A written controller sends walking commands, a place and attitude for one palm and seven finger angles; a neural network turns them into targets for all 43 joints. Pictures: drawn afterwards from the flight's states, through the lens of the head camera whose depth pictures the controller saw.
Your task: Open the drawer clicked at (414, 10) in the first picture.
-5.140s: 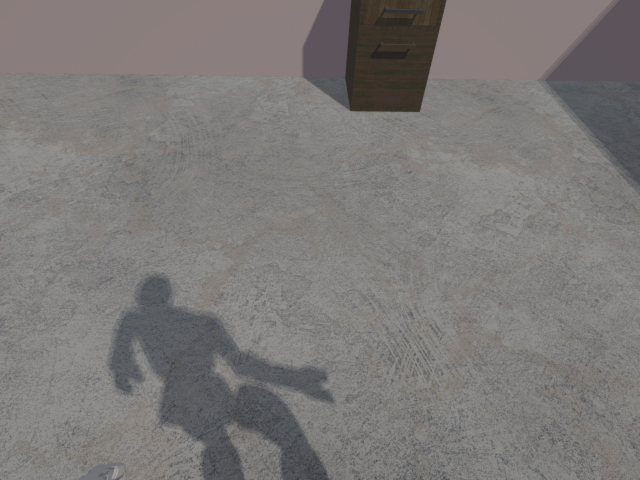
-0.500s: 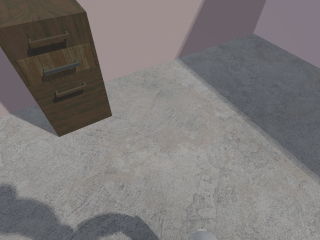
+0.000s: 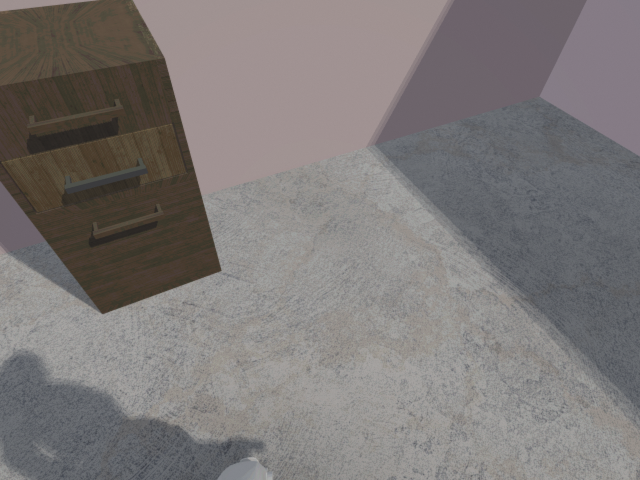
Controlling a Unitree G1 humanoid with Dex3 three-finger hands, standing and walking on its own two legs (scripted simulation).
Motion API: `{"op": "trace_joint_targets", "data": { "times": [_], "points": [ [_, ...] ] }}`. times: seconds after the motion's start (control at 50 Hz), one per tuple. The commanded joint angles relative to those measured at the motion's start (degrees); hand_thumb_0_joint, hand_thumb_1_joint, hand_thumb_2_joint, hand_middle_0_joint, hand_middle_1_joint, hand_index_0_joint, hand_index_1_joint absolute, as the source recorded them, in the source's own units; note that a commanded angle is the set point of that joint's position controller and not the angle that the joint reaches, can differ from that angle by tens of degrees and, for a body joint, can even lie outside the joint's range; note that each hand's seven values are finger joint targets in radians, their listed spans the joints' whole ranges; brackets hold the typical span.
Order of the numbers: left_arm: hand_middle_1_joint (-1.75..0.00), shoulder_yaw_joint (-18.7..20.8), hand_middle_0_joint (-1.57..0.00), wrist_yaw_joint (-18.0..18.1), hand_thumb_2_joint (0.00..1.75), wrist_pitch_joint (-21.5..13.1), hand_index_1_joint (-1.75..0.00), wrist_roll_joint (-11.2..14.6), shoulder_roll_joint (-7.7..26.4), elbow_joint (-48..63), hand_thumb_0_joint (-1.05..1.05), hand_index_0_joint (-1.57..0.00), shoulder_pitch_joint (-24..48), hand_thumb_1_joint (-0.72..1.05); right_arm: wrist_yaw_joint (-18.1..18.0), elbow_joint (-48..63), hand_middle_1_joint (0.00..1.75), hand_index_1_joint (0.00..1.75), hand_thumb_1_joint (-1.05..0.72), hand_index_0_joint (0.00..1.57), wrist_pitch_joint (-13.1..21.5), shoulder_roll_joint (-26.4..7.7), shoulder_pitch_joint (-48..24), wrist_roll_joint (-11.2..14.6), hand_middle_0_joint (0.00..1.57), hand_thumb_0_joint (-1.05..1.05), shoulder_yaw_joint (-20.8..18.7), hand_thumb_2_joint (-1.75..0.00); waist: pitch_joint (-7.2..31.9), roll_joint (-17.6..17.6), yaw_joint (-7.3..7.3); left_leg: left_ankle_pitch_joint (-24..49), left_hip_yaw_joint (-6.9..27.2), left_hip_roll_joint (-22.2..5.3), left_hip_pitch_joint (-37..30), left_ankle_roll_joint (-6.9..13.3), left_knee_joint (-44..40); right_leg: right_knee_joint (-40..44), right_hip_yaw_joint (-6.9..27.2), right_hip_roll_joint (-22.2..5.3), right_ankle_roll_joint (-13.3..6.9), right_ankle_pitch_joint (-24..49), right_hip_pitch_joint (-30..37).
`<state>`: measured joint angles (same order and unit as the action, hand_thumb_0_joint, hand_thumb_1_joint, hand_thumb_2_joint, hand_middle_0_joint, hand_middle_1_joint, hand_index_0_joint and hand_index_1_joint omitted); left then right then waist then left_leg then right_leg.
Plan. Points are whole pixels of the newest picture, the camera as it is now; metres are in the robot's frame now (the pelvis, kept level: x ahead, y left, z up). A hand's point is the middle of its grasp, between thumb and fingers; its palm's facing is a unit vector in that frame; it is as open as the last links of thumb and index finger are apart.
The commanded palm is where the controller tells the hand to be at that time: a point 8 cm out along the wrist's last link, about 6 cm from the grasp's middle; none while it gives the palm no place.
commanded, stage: walk to a spot facing it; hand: left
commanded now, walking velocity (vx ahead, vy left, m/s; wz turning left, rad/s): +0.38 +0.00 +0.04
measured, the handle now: (106, 174) +0.81 +0.61 -0.19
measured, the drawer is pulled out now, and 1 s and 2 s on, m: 0.00 0.00 0.00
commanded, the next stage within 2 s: turn to face it in 0.26 s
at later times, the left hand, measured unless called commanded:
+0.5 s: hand (220, 373) +0.30 +0.19 -0.17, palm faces -0.05 -0.98 -0.20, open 7.4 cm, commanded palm none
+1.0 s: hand (194, 366) +0.32 +0.24 -0.19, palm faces +0.27 -0.94 -0.21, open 7.3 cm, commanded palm none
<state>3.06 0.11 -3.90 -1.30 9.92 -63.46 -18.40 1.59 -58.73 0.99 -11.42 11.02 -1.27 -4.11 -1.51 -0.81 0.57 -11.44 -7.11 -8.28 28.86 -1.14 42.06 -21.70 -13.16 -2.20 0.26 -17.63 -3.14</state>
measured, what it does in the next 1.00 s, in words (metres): walks ahead: left foot, then right foot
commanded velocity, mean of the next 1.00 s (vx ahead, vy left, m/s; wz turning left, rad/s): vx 0.09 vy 0.00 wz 0.28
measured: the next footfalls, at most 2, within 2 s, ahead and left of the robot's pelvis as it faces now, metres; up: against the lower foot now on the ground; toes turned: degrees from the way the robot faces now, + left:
left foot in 0.08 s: +0.17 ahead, +0.13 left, +0.00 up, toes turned +12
right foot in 0.54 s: +0.36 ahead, -0.12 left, +0.00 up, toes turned -11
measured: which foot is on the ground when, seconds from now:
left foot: up 0.00-0.06, down 0.08-0.54, up 0.56-0.90, down 0.92-1.00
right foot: down 0.00-0.08, up 0.10-0.52, down 0.54-0.92, up 0.94-1.00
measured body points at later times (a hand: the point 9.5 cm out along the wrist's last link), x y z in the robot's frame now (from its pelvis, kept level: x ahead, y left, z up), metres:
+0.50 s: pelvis +0.21 +0.01 +0.00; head +0.24 +0.00 +0.45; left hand +0.31 +0.24 -0.15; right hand +0.15 -0.19 -0.16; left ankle +0.14 +0.12 -0.74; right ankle +0.32 -0.12 -0.71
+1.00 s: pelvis +0.27 +0.02 -0.02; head +0.29 +0.05 +0.43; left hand +0.31 +0.29 -0.17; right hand +0.41 -0.22 -0.14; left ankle +0.28 +0.12 -0.74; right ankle +0.30 -0.12 -0.70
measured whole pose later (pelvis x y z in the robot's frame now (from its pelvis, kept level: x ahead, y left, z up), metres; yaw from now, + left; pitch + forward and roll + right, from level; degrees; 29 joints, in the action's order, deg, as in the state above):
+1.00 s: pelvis +0.27 +0.02 -0.02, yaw +13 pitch +0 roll -2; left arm 5.1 0.7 3.7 -1.0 13.7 -53.9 -8.3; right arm 0.6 -52.0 -0.9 -12.9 10.4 -1.5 -4.3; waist -3.3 2.3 -1.3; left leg -18.3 -5.6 -3.0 21.6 2.1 39.9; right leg -56.5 -9.3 -8.3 3.8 -28.2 -25.9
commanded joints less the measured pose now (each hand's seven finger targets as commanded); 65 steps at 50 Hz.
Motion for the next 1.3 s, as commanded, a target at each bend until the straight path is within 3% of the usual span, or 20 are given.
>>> {"op": "trace_joint_targets", "data": {
  "times": [0.0,0.04,0.06,0.08,0.14,0.22,0.44,0.48,0.5,0.52,0.54,0.66,0.86,0.88,0.9,0.92,0.96,1.04,1.18,1.28],
  "points": [
    [-0.30,1.5,-0.20,0.6,0.90,-0.7,-0.30,-0.1,9.3,1.6,0.00,-0.20,-1.5,0.90,0.7,3.7,0.30,0.30,-0.90,0.20,1.6,-1.7,-0.3,-0.1,0.20,0.00,0.4,-0.90,-4.6,4.7,-1.40,-1.1,-2.1,1.5,-7.4,1.3,-7.1,5.7,8.5,-15.9,-6.3,10.8,-4.4],
    [-0.30,1.3,-0.20,0.3,0.90,-0.3,-0.30,0.2,8.1,1.9,0.00,-0.20,-1.3,0.90,-0.2,0.2,0.30,0.30,-0.90,0.20,2.4,-6.2,11.7,-0.6,0.20,0.00,-0.7,-0.90,1.6,-3.9,-6.61,-1.6,-0.5,2.3,-27.2,2.9,-13.4,-14.0,3.0,-10.5,-3.3,18.1,-11.2],
    [-0.30,0.9,-0.20,-0.3,0.90,0.0,-0.30,0.9,4.6,3.3,0.00,-0.20,-2.8,0.90,-1.0,-1.6,0.30,0.30,-0.90,0.20,2.8,-13.2,19.6,-1.4,0.20,0.00,-2.3,-0.90,6.5,-18.7,-8.97,-4.6,20.2,-11.2,-37.2,7.6,-20.8,-33.4,0.0,-2.6,-0.1,2.0,-23.2],
    [-0.30,0.6,-0.20,-0.3,0.90,-0.3,-0.30,0.7,4.8,5.7,0.00,-0.20,-0.1,0.90,-1.5,-2.4,0.30,0.30,-0.90,0.20,2.2,-15.6,22.4,-0.8,0.20,0.00,-2.4,-0.90,7.6,-20.7,-9.15,-6.0,32.3,-18.3,-38.5,11.4,-28.1,-45.3,5.8,0.6,-0.4,-16.0,-30.7],
    [-0.30,1.0,-0.20,-0.9,0.90,0.2,-0.30,0.3,4.7,4.2,0.00,-0.20,4.3,0.90,-2.4,0.4,0.30,0.30,-0.90,0.20,3.1,-8.0,10.2,-0.3,0.20,0.00,-0.5,-0.90,0.7,-3.8,-4.51,-2.1,20.6,-15.6,-26.9,9.1,-29.3,-52.1,12.4,-6.5,-0.7,-3.0,-34.1],
    [-0.30,1.0,-0.20,-0.7,0.90,2.8,-0.30,-0.4,1.4,2.0,0.00,-0.20,-1.2,0.90,-2.8,-0.1,0.30,0.30,-0.90,0.20,4.1,-4.1,7.7,0.1,0.20,0.00,0.8,-0.90,-1.4,-5.1,-0.12,9.4,5.1,-9.9,-19.9,6.6,-31.0,-47.1,12.1,-6.1,0.9,3.7,-28.8],
    [-0.30,0.1,-0.20,-0.2,0.90,2.4,-0.30,-0.1,0.9,6.5,0.00,-0.20,7.5,0.90,-2.9,-3.5,0.30,0.30,-0.90,0.20,2.5,-3.6,11.8,-0.1,0.20,0.00,0.6,-0.90,-3.7,-6.2,-1.49,28.3,-0.4,-8.4,-21.8,7.7,-22.2,-14.9,5.8,-2.6,0.9,8.7,-18.5],
    [-0.30,0.4,-0.20,0.1,0.90,1.6,-0.30,-0.2,2.9,4.5,0.00,-0.20,0.4,0.90,-2.9,-3.7,0.30,0.30,-0.90,0.20,2.2,-3.8,10.4,0.3,0.20,0.00,0.7,-0.90,0.0,-4.3,2.33,23.2,-0.3,-5.6,-19.9,5.2,-14.4,-7.6,4.7,-1.9,1.3,15.7,-7.7],
    [-0.30,1.2,-0.20,0.6,0.90,0.9,-0.30,-0.4,6.8,3.2,0.00,-0.20,-3.9,0.90,-2.6,-3.5,0.30,0.30,-0.90,0.20,2.1,-2.3,10.8,0.6,0.20,0.00,0.8,-0.90,3.6,1.6,4.01,13.2,-1.4,-2.6,-14.5,2.9,-5.8,-7.1,8.7,-6.5,0.7,28.0,1.6],
    [-0.30,2.5,-0.20,1.0,0.90,0.4,-0.30,-0.6,12.1,2.8,0.00,-0.20,-7.3,0.90,-2.2,-2.7,0.30,0.30,-0.90,0.20,1.9,0.5,14.5,1.0,0.20,0.00,0.8,-0.90,9.3,14.5,3.82,-12.4,-3.8,4.6,-4.0,0.5,8.6,-6.3,21.2,-20.4,-4.5,46.2,12.4],
    [-0.30,2.4,-0.20,1.2,0.90,0.7,-0.30,0.4,13.8,3.3,0.00,-0.20,-8.8,0.90,-2.8,-1.3,0.30,0.30,-0.90,0.20,0.5,-0.1,13.7,1.5,0.20,0.00,0.8,-0.90,11.3,15.1,4.26,-26.8,1.8,5.8,-4.8,-0.1,20.6,-1.3,25.6,-27.4,-9.7,52.0,8.0],
    [-0.30,1.5,-0.20,2.5,0.90,2.0,-0.30,-0.1,7.4,9.4,0.00,-0.20,8.9,0.90,-1.4,-0.2,0.30,0.30,-0.90,0.20,-2.9,0.7,9.6,0.4,0.20,0.00,0.1,-0.90,3.8,8.7,-1.74,-13.9,4.7,1.5,-4.1,-1.9,24.1,4.9,9.8,-20.3,-6.1,17.8,-12.4],
    [-0.30,3.2,-0.20,1.9,0.90,4.7,-0.30,0.1,11.2,12.6,0.00,-0.20,9.9,0.90,-0.3,6.3,0.30,0.30,-0.90,0.20,-2.7,-4.1,6.6,0.0,0.20,0.00,-0.9,-0.90,2.8,4.9,-2.78,-3.3,-1.3,3.9,-14.9,-1.3,-8.9,-8.2,1.4,-19.1,-2.6,5.3,-14.8],
    [-0.30,2.9,-0.20,1.5,0.90,5.3,-0.30,0.5,9.4,13.8,0.00,-0.20,9.6,0.90,-0.3,6.6,0.30,0.30,-0.90,0.20,-2.3,-7.9,8.3,-0.2,0.20,0.00,-1.7,-0.90,2.0,-5.5,-3.84,-1.8,7.4,-0.2,-17.4,0.8,-17.5,-17.7,-0.2,-14.6,0.3,-1.3,-20.4],
    [-0.30,2.3,-0.20,0.9,0.90,5.7,-0.30,0.8,5.8,16.7,0.00,-0.20,10.9,0.90,-0.7,7.8,0.30,0.30,-0.90,0.20,-1.9,-14.3,9.9,-0.7,0.20,0.00,-3.1,-0.90,0.1,-22.3,-5.34,7.8,28.7,-13.8,-18.3,8.0,-26.5,-31.4,-0.6,-6.3,5.1,-18.7,-32.2],
    [-0.30,2.0,-0.20,0.8,0.90,5.8,-0.30,0.1,6.9,18.6,0.00,-0.20,15.2,0.90,-1.2,7.5,0.30,0.30,-0.90,0.20,-1.9,-16.5,10.4,-0.8,0.20,0.00,-3.3,-0.90,0.4,-18.0,-6.86,6.5,33.8,-17.4,-15.0,12.7,-28.6,-41.9,6.9,-5.0,4.3,-19.0,-32.3],
    [-0.30,2.7,-0.20,0.6,0.90,5.5,-0.30,0.0,7.2,17.3,0.00,-0.20,14.2,0.90,-2.0,8.8,0.30,0.30,-0.90,0.20,-1.4,-13.8,4.0,-0.4,0.20,0.00,-2.4,-0.90,2.2,-13.5,-3.41,3.2,28.0,-11.8,-15.5,11.0,-26.3,-47.6,11.9,-5.2,4.1,-10.4,-34.2],
    [-0.30,2.6,-0.20,0.3,0.90,5.5,-0.30,0.3,8.2,14.1,0.00,-0.20,8.3,0.90,-2.3,10.7,0.30,0.30,-0.90,0.20,-0.7,-11.5,-0.1,0.1,0.20,0.00,-1.4,-0.90,5.2,-6.7,-1.12,15.2,17.3,-5.5,-20.4,9.4,-23.7,-43.2,11.9,-4.4,5.1,-3.1,-29.6],
    [-0.30,1.5,-0.20,1.2,0.90,5.5,-0.30,0.9,7.4,15.4,0.00,-0.20,9.6,0.90,-2.1,9.6,0.30,0.30,-0.90,0.20,-1.9,-12.7,2.2,-0.2,0.20,0.00,-2.0,-0.90,5.2,-7.5,-3.16,21.1,21.5,-6.6,-23.7,11.9,-21.4,-28.4,11.7,-1.7,4.9,-9.0,-24.2],
    [-0.30,1.2,-0.20,1.6,0.90,4.4,-0.30,1.1,7.9,13.2,0.00,-0.20,1.2,0.90,-1.6,10.2,0.30,0.30,-0.90,0.20,-2.7,-12.0,-2.5,0.3,0.20,0.00,-2.0,-0.90,5.8,-6.6,0.63,16.9,20.8,-2.3,-14.4,8.1,-16.3,-6.0,9.7,0.3,3.7,2.8,-7.7]
  ]
}}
